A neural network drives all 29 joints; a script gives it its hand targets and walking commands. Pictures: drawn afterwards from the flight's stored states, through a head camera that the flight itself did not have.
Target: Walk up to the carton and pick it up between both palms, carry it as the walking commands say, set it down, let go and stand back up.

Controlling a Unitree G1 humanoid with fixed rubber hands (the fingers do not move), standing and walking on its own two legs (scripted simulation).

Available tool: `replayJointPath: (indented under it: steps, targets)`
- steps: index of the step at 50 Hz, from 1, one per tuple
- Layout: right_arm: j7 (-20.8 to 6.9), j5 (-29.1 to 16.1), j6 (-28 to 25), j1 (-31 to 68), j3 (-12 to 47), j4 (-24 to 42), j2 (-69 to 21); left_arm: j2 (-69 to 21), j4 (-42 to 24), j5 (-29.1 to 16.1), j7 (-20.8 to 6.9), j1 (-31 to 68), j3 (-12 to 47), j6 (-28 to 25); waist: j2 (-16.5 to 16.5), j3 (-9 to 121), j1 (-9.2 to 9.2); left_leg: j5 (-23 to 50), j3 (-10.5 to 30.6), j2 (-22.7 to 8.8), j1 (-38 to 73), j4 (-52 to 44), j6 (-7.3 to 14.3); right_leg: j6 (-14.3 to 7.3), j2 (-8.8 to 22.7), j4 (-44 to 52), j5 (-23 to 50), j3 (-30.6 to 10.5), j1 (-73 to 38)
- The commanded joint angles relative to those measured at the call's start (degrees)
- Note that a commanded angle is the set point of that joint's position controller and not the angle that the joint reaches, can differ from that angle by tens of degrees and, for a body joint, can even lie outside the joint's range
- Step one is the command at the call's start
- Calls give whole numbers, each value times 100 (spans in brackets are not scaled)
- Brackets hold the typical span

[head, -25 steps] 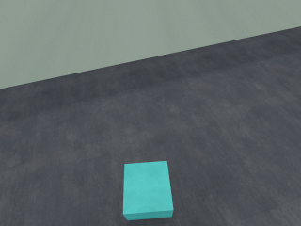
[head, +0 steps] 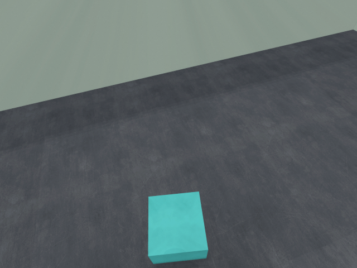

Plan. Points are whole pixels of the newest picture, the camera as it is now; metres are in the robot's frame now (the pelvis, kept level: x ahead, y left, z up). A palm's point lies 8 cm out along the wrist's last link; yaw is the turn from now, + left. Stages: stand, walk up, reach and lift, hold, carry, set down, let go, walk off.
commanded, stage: walk up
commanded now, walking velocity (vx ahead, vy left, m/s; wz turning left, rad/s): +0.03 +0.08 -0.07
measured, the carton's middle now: (176, 226) +0.43 +0.06 -0.68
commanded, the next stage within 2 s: none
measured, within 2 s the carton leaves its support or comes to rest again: neither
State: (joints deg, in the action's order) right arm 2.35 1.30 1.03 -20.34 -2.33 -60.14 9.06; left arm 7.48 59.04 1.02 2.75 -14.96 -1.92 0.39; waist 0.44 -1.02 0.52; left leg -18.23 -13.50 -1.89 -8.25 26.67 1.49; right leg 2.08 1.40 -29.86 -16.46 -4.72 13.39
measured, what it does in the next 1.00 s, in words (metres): stands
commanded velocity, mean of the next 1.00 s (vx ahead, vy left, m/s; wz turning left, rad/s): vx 0.02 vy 0.11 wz -0.05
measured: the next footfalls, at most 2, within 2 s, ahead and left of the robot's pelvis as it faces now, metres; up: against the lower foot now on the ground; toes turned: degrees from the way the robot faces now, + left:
left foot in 1.90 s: +0.11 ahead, +0.22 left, +0.00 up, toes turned +2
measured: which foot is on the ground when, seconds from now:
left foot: down 0.00-1.00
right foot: down 0.00-1.00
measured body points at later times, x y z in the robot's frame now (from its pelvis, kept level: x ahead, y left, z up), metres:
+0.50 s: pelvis +0.00 +0.01 +0.00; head +0.01 +0.00 +0.44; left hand +0.05 +0.24 -0.15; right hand -0.01 -0.23 -0.16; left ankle -0.04 +0.09 -0.74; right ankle +0.00 -0.14 -0.74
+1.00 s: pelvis +0.00 +0.01 -0.01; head +0.02 +0.00 +0.44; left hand +0.07 +0.25 -0.15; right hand +0.01 -0.24 -0.16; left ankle -0.04 +0.09 -0.74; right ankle +0.00 -0.14 -0.74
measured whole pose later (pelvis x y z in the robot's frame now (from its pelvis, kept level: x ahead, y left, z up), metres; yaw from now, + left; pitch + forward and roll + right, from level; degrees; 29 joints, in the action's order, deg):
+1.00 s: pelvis +0.00 +0.01 -0.01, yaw -2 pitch +0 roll +1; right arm 1.7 1.2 2.1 -18.2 -2.5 -54.9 11.2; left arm 9.9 54.9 1.0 2.7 -13.8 -2.1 0.7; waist 0.3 -1.3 0.6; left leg -21.7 -15.2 -2.3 -10.4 32.0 2.2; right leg 2.5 1.2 -35.3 -19.2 -6.5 16.4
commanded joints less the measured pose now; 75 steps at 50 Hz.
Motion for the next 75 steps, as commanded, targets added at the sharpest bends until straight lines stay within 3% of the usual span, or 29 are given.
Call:
replayJointPath:
  steps: [1, 18, 23, 24, 25, 26, 27, 28, 29, 32, 35, 36, 37, 38, 39, 40, 41, 44, 53, 54, 55, 56, 57, 58, 61, 65, 67, 70, 75]
  targets:
    - [9, -1, -31, -544, -31, 60, 302, 412, -196, 16, -6, -129, -51, -55, -291, -240, 46, 485, 541, -657, 419, -636, -60, -328, 399, 510, 1105, -104, 713]
    - [-3, 3, 17, -383, -133, 278, 646, 617, -287, -29, 40, -245, -110, 5, 126, -193, -14, 1142, 373, -703, 177, -263, 65, -358, 429, -2, 1477, 26, 615]
    - [7, -18, -4, -396, -18, 321, 371, 493, -364, 7, -6, -111, -47, -25, -365, -123, 32, 1044, 542, -789, 471, -398, 37, -349, 305, 98, 1432, -1, 851]
    - [-18, 5, 34, -317, -147, 392, 691, 724, -340, -28, 48, -246, -142, 16, 87, -170, -22, 937, 327, -628, 78, -108, 54, -414, 517, 26, 1564, -124, 587]
    - [1, -16, -4, -389, -13, 348, 371, 503, -383, 9, -9, -90, -48, -22, -388, -122, 45, 958, 561, -793, 492, -403, 38, -355, 292, 107, 1363, -21, 895]
    - [-24, 7, 37, -308, -147, 419, 703, 732, -368, -26, 46, -218, -146, 17, 109, -178, -12, 883, 334, -631, 83, -114, 61, -414, 509, 23, 1500, -132, 623]
    - [-4, -14, -4, -382, -14, 371, 383, 505, -406, 11, -13, -67, -48, -21, -373, -125, 54, 894, 577, -808, 514, -423, 47, -353, 267, 92, 1274, -11, 937]
    - [-27, 8, 39, -297, -148, 442, 720, 730, -396, -25, 43, -187, -145, 16, 145, -188, -3, 871, 345, -650, 96, -135, 75, -406, 485, -3, 1444, -111, 662]
    - [-7, -12, -3, -368, -20, 392, 403, 507, -429, 14, -18, -51, -48, -22, -337, -126, 56, 868, 583, -827, 526, -439, 62, -349, 244, 61, 1220, 13, 963]
    - [-30, 6, 46, -250, -157, 494, 759, 751, -435, -24, 41, -175, -147, 11, 168, -181, -7, 922, 340, -674, 97, -113, 97, -408, 468, -64, 1475, -92, 682]
    - [-17, -15, 15, -298, -28, 470, 440, 585, -484, 22, -17, -63, -62, -34, -378, -72, 38, 877, 527, -781, 515, -337, 76, -383, 294, 50, 1395, -65, 950]
    - [-40, 4, 60, -195, -163, 565, 782, 830, -462, -20, 47, -211, -164, 6, 75, -139, -28, 887, 309, -623, 66, 17, 83, -457, 537, -32, 1605, -218, 659]
    - [-24, -16, 20, -291, -24, 498, 440, 619, -501, 25, -16, -64, -69, -35, -439, -49, 44, 823, 523, -754, 535, -294, 69, -405, 320, 81, 1413, -136, 973]
    - [-47, 4, 65, -186, -163, 597, 791, 861, -483, -18, 48, -207, -172, 7, 49, -129, -25, 846, 312, -606, 75, 56, 78, -475, 561, -9, 1598, -279, 686]
    - [-31, -16, 21, -296, -22, 521, 448, 637, -523, 27, -18, -48, -72, -33, -460, -39, 57, 773, 540, -755, 578, -287, 72, -413, 314, 85, 1346, -166, 1025]
    - [-51, 6, 68, -192, -162, 618, 807, 863, -515, -18, 46, -170, -171, 8, 80, -134, -8, 850, 332, -623, 118, 36, 90, -467, 539, -28, 1531, -268, 749]
    - [-33, -14, 22, -297, -27, 539, 478, 631, -551, 25, -23, -21, -70, -31, -403, -43, 67, 801, 568, -798, 617, -316, 88, -398, 267, 27, 1248, -118, 1080]
    - [-49, 8, 75, -185, -172, 648, 874, 818, -574, -20, 39, -112, -153, 6, 235, -117, 12, 1052, 373, -750, 195, -48, 154, -416, 419, -216, 1417, -74, 830]
    - [-62, -12, 60, -213, -35, 704, 559, 794, -677, 35, -28, 18, -95, -29, -523, 4, 68, 546, 563, -742, 639, -157, 106, -466, 338, 28, 1257, -297, 1202]
    - [-78, 17, 107, -119, -167, 805, 922, 977, -694, -12, 37, -34, -180, 8, 78, -130, 27, 733, 400, -672, 227, 84, 139, -487, 499, -120, 1389, -310, 1008]
    - [-58, -1, 53, -261, -49, 702, 637, 726, -725, 25, -41, 104, -82, -23, -290, -35, 110, 607, 701, -929, 741, -341, 165, -395, 159, -181, 948, -65, 1343]
    - [-67, 25, 105, -160, -177, 794, 1008, 870, -750, -17, 26, 67, -151, 6, 375, -147, 69, 949, 525, -912, 309, -140, 243, -392, 304, -396, 1117, 23, 1118]
    - [-39, 6, 61, -235, -83, 719, 756, 661, -765, 29, -45, 132, -69, -24, -6, -48, 90, 946, 803, -1182, 688, -444, 278, -323, 35, -463, 778, 219, 1344]
    - [-60, 28, 116, -109, -200, 806, 1067, 816, -766, -13, 20, 53, -129, -1, 467, -116, 33, 1202, 545, -1063, 276, -171, 339, -346, 225, -589, 948, 246, 1081]
    - [-67, 1, 97, 48, -113, 825, 787, 908, -730, 29, -13, -84, -101, -42, -271, 36, -102, 921, 380, -777, 38, 62, 191, -493, 432, -228, 1700, -28, 639]
    - [-158, -25, 85, 25, -25, 1007, 503, 1313, -653, 97, 21, -352, -201, -37, -1381, 169, -99, -703, 596, -94, -290, 757, -67, -1112, 1313, 801, 1678, -1765, 562]
    - [-146, -14, -28, -455, -2, 753, 681, 1055, -779, 23, -55, 333, -99, -32, -1133, 0, 305, -54, 1006, -371, 914, -171, 24, -604, 627, 798, 1046, -1055, 1394]
    - [-40, -6, -91, -621, -89, 449, 1239, 602, -735, -29, -80, 328, -76, -15, 737, -12, 207, 4002, 1640, -1899, 966, -580, 645, 25, -233, -1068, -878, 560, 1301]
    - [-53, 67, -14, 5, -89, 378, 939, 638, -646, -8, -86, 160, -57, 73, 1151, -279, -38, 1494, 719, -1082, 129, -793, 666, -108, 139, -1258, -1059, 1162, 806]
